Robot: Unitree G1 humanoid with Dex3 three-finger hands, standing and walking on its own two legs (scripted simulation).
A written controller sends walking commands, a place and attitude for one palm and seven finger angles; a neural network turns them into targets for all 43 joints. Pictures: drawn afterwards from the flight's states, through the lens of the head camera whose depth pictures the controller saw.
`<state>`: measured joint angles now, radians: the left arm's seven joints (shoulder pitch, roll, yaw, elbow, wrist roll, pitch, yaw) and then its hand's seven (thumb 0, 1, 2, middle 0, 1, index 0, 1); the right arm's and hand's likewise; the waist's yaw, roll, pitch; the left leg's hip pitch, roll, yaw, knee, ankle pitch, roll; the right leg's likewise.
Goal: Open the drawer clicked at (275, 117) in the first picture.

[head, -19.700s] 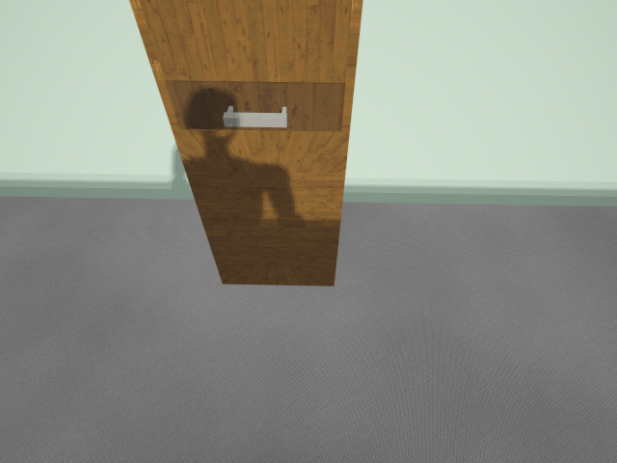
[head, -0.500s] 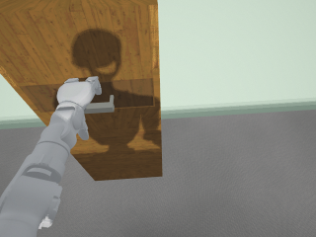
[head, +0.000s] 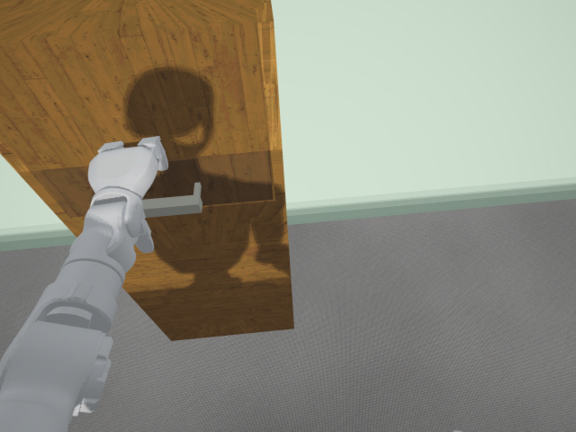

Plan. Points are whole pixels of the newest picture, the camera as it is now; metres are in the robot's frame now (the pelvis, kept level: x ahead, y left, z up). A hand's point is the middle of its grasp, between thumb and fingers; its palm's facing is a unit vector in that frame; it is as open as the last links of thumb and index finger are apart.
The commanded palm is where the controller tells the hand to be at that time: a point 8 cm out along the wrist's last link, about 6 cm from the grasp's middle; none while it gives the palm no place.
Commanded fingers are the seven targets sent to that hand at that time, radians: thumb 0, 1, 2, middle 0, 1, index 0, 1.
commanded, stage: re-aim the fingers above the handle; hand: left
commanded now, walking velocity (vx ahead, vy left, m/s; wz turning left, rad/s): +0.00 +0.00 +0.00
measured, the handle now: (161, 198) +0.50 +0.22 +0.01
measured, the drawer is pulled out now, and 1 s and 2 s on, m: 0.00 0.00 0.00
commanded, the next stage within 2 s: lower the fingers behind the handle in 0.96 s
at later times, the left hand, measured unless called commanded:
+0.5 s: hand (155, 185) +0.46 +0.20 +0.09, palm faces +0.09 -0.03 -1.00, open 13.5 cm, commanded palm +0.42 +0.24 +0.13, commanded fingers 0.00 -0.50 0.30 -0.30 -1.20 -0.30 -1.20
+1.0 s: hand (147, 196) +0.45 +0.21 +0.08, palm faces +0.09 -0.06 -0.99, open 13.8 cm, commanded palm +0.42 +0.23 +0.13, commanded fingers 0.00 -0.50 0.30 -0.30 -1.20 -0.30 -1.20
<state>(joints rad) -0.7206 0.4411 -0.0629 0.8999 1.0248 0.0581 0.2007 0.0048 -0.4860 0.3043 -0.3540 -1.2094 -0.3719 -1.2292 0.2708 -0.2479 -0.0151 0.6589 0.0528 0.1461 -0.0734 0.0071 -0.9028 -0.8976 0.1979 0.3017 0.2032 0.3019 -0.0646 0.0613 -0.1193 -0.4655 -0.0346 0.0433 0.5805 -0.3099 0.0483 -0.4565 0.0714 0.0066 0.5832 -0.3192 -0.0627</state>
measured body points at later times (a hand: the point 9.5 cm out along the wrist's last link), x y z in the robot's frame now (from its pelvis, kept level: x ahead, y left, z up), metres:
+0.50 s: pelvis +0.00 +0.01 +0.00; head +0.04 -0.02 +0.44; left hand +0.45 +0.20 +0.15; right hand +0.09 -0.24 -0.14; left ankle -0.02 +0.09 -0.73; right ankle -0.03 -0.08 -0.73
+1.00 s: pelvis -0.01 +0.01 -0.01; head +0.05 +0.00 +0.44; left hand +0.44 +0.21 +0.13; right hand +0.06 -0.27 -0.14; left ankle -0.02 +0.09 -0.73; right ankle -0.03 -0.08 -0.73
